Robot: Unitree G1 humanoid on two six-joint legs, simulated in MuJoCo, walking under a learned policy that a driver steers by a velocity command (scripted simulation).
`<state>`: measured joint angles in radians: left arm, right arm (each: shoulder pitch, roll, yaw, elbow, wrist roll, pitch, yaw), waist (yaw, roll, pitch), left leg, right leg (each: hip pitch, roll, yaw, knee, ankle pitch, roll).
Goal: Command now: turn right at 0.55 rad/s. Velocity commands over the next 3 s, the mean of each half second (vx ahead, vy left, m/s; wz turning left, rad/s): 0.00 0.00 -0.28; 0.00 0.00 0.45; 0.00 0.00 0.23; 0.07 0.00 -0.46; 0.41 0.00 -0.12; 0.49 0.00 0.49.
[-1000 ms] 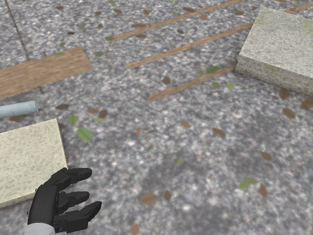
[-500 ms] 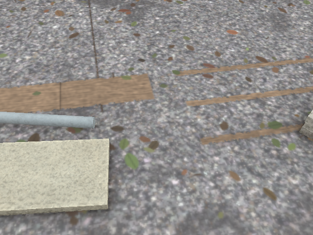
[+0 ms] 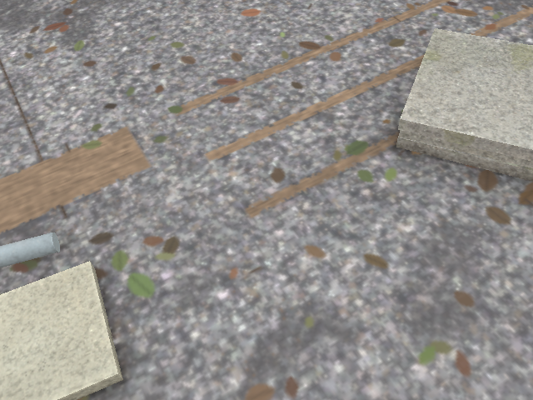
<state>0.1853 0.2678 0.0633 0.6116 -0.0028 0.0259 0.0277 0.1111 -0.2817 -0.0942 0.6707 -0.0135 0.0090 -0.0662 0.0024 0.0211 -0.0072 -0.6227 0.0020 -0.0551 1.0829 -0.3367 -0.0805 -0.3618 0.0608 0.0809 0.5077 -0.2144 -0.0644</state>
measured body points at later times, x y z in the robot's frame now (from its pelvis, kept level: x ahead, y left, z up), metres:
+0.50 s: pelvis -0.01 +0.02 -0.01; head +0.02 +0.03 +0.44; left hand +0.20 +0.25 -0.10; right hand +0.10 -0.25 -0.11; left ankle +0.04 +0.15 -0.74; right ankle -0.04 -0.11 -0.74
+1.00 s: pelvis -0.03 +0.07 +0.00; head +0.01 +0.11 +0.44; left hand +0.09 +0.38 -0.12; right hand +0.17 -0.18 -0.07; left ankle -0.02 +0.15 -0.74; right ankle -0.03 -0.09 -0.65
